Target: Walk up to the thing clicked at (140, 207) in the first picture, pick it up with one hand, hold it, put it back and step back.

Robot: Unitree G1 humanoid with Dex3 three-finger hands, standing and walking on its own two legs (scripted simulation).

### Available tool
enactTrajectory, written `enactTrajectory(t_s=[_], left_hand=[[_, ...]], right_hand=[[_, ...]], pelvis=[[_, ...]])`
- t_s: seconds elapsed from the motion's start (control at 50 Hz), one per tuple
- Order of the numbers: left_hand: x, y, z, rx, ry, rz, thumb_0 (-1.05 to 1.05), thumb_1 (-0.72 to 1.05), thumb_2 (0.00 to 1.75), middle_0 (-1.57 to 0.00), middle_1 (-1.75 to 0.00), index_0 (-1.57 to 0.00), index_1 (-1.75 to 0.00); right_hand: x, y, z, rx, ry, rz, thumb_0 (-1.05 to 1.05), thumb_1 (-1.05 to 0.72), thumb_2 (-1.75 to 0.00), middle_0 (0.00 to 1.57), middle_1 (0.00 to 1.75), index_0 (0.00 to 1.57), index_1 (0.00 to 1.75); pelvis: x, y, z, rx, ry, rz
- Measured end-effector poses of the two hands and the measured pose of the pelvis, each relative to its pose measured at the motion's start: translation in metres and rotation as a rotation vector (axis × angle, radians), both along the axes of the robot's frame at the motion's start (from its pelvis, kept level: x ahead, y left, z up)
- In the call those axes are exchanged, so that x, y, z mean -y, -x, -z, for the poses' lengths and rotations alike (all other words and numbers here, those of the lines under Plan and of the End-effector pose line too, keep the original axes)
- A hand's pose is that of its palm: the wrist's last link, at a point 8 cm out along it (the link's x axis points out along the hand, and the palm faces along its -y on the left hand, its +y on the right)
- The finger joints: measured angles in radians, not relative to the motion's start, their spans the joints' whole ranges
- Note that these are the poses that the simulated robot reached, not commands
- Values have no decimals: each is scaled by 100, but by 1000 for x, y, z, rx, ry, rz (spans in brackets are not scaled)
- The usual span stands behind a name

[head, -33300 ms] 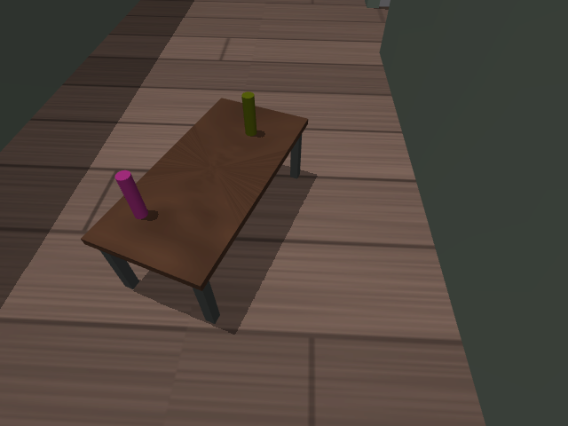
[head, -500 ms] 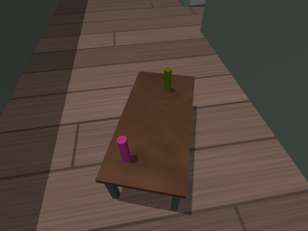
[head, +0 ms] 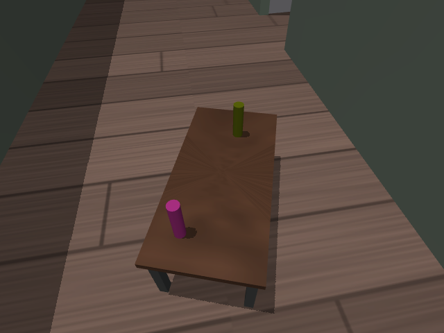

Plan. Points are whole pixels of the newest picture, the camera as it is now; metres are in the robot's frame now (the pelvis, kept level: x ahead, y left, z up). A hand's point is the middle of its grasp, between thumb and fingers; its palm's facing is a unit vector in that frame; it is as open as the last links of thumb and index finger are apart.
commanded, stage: stand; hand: left
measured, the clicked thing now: (176, 220) +0.54 +0.19 -0.35
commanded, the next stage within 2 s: step back in 0.60 s
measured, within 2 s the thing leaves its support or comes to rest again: neither
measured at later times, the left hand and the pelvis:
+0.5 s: hand out of the picture +0.07 +0.25 -0.16, palm faces -0.01 -0.94 -0.34, open 7.4 cm; pelvis +0.01 +0.00 +0.00, yaw +0 degrees
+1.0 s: hand out of the picture +0.10 +0.31 -0.18, palm faces -0.03 -0.93 -0.37, open 7.4 cm; pelvis -0.05 +0.05 -0.02, yaw -1 degrees
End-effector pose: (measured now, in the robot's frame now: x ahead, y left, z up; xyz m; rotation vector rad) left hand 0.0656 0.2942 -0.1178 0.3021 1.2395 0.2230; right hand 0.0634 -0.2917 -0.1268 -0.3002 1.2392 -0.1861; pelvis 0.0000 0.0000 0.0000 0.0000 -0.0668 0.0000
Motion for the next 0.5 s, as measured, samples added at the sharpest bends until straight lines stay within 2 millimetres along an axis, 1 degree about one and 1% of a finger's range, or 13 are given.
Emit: enactTrajectory(t_s=[0.12, 0.24, 0.5], left_hand=[[0, 6, 1, -19, 1, -2, 1, 90, 89, -20, -30, -21, -30], [0, 8, 2, -32, 3, -2, 1, 90, 89, -20, -30, -21, -30], [2, -2, 1, -18, 3, 8, 1, 90, 89, -20, -30, -21, -30]], right_hand=[[1, 6, 0, -20, 2, 8, 1, -91, -90, 20, 30, 20, 30], [2, 9, 1, -32, 0, 10, 1, -91, -90, 20, 30, 20, 30], [2, 0, 1, -18, -3, 7, 1, -91, -90, 20, 30, 20, 30]], pelvis=[[0, 0, 0, -3, 0, 2], [1, -1, 0, -7, -1, 4], [1, -5, 0, -11, -1, 6]])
